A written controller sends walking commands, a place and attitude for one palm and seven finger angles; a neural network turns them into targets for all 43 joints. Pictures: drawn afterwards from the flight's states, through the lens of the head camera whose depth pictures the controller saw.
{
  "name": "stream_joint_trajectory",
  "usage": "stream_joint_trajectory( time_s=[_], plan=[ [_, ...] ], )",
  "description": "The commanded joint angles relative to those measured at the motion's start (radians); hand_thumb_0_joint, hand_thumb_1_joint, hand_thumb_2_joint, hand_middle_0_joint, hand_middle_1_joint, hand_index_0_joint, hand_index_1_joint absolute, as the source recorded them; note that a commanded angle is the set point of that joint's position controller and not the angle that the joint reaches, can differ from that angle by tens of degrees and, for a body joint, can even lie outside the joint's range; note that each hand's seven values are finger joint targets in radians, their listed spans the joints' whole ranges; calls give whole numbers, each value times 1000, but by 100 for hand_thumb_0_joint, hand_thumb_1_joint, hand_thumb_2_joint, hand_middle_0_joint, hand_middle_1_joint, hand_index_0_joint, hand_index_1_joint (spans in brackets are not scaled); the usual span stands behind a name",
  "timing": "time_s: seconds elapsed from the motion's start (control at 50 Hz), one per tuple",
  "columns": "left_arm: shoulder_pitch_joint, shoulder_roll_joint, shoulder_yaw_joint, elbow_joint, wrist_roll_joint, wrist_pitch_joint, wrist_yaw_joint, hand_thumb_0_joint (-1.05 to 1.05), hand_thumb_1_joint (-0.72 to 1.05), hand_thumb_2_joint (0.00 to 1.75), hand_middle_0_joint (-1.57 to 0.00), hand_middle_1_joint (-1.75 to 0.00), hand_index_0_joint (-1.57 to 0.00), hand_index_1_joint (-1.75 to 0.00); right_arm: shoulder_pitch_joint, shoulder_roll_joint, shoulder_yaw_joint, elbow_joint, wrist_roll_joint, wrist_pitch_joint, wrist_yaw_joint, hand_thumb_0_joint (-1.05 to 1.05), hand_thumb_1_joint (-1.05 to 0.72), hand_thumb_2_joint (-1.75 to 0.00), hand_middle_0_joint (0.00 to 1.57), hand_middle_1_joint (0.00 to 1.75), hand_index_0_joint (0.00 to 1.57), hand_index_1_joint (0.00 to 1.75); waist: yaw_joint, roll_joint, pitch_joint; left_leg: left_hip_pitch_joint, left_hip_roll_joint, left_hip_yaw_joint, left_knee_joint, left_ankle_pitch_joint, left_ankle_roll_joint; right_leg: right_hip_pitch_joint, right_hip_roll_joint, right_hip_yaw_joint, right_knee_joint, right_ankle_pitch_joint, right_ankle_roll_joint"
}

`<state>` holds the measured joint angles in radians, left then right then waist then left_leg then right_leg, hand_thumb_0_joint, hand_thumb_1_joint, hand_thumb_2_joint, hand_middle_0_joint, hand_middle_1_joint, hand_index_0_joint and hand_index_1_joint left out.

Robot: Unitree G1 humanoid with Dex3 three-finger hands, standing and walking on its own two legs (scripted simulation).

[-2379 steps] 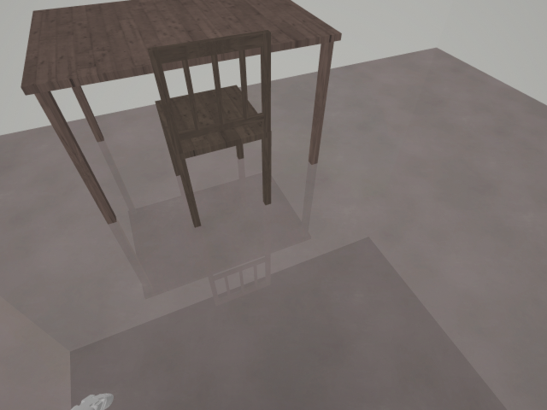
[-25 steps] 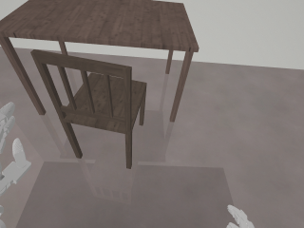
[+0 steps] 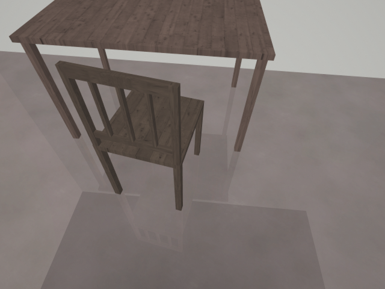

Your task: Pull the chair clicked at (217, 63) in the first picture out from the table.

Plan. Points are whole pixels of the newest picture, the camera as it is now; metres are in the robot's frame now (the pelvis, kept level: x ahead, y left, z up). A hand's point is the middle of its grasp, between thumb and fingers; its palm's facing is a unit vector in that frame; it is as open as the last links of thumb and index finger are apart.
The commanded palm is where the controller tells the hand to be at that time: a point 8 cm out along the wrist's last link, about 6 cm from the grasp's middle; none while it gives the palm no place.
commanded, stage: let the arm hang, fingers relaxed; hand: left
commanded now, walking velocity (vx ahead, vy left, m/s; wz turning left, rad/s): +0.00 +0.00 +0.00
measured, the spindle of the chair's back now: (126, 116) +0.67 +0.27 -0.11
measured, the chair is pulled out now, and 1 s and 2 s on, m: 0.24 0.24 0.24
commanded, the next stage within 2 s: look to check the result in 0.64 s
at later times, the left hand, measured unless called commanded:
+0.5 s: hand out of the picture +0.00 +0.15 -0.16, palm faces +0.02 -0.99 -0.16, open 7.3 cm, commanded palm none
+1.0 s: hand out of the picture +0.00 +0.15 -0.16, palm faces +0.02 -0.99 -0.16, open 7.4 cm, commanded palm none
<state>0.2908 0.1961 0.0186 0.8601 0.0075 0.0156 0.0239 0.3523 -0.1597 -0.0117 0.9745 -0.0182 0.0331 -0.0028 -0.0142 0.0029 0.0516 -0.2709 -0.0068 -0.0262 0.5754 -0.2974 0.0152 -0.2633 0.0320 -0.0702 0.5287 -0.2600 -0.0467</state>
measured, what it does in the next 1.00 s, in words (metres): stands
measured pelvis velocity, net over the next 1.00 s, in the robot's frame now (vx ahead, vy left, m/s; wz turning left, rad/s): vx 0.01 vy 0.00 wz -0.03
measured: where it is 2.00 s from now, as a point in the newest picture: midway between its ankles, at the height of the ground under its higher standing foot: outside the picture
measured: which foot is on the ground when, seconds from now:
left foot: down 0.00-1.00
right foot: down 0.00-1.00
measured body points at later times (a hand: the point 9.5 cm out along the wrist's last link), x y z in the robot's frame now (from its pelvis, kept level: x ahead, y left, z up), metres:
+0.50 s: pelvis +0.01 +0.00 +0.01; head +0.01 +0.00 +0.46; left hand +0.00 +0.21 -0.15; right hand -0.01 -0.20 -0.15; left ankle +0.01 +0.11 -0.73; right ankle +0.02 -0.09 -0.73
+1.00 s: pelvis +0.01 +0.00 +0.01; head +0.02 -0.01 +0.46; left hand +0.00 +0.20 -0.15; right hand -0.03 -0.20 -0.16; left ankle +0.01 +0.11 -0.73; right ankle +0.02 -0.09 -0.73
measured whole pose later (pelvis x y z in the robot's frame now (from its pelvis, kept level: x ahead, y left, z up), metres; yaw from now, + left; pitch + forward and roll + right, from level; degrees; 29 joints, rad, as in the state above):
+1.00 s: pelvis +0.01 +0.00 +0.01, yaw -2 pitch -2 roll +0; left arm 0.33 0.10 -0.01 1.12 0.00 -0.01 0.04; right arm 0.36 -0.10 0.00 1.14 -0.01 -0.01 -0.04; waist -0.01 0.02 0.03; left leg -0.15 -0.01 0.01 0.42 -0.25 0.01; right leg -0.18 0.03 -0.03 0.43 -0.23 -0.05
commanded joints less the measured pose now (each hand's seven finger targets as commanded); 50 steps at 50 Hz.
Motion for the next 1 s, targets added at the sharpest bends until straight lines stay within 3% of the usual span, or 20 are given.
stream_joint_trajectory(
  time_s=[0.0,0.06,0.1,0.3,0.4,0.56,0.84,0.98],
  plan=[
    [23,58,14,15,-4,-24,3,0,90,90,-20,-30,-20,-30,44,-77,-15,-17,-3,-53,-23,0,-90,-90,20,30,20,30,11,127,-19,6,109,-120,-213,187,51,51,-94,130,-130,104,-24],
    [56,57,9,77,-5,-28,2,0,90,90,-20,-30,-20,-30,60,-76,-11,8,3,-63,-31,0,-90,-90,20,30,20,30,21,17,-79,36,109,-94,-213,263,49,140,-106,120,-130,187,-20],
    [57,55,4,108,-5,-29,5,0,90,90,-20,-30,-20,-30,71,-76,-10,26,7,-63,-34,0,-90,-90,20,30,20,30,17,-6,-79,63,103,-74,-208,285,43,140,-114,119,-135,215,-21],
    [85,31,-9,199,-3,-26,14,0,90,90,-20,-30,-20,-30,76,-49,-3,97,9,-48,-37,0,-90,-90,20,30,20,30,12,-20,65,56,90,-58,-239,156,41,53,-113,136,-195,83,-13],
    [101,11,-10,221,-2,-28,16,0,90,90,-20,-30,-20,-30,73,-35,-3,116,8,-46,-39,0,-90,-90,20,30,20,30,9,19,88,63,86,-55,-244,120,40,19,-111,146,-206,43,-14],
    [118,-3,-7,235,-3,-33,14,0,90,90,-20,-30,-20,-30,79,-27,-1,125,7,-52,-44,0,-90,-90,20,30,20,30,10,-2,32,85,85,-49,-235,153,40,56,-115,147,-199,83,-13],
    [128,-15,-5,245,-4,-34,18,0,90,90,-20,-30,-20,-30,100,-8,-1,148,6,-49,-45,0,-90,-90,20,30,20,30,12,7,68,64,83,-44,-236,140,36,42,-113,150,-205,57,-17],
    [130,-15,-3,242,-4,-36,18,0,90,90,-20,-30,-20,-30,105,-4,-2,153,6,-53,-47,0,-90,-90,20,30,20,30,11,3,46,74,86,-42,-230,169,35,56,-113,144,-195,98,-17]
  ],
)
